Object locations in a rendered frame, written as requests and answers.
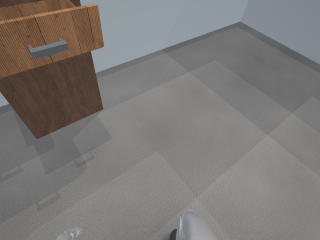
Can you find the drawer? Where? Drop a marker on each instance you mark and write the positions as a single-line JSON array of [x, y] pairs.
[[41, 23]]

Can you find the left robot hand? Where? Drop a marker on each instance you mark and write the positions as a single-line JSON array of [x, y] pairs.
[[71, 233]]

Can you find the robot right thigh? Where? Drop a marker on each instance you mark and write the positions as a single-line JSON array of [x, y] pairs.
[[193, 227]]

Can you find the cabinet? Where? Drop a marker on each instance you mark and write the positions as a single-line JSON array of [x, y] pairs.
[[52, 96]]

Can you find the handle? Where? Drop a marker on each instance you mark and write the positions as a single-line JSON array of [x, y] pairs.
[[48, 49]]

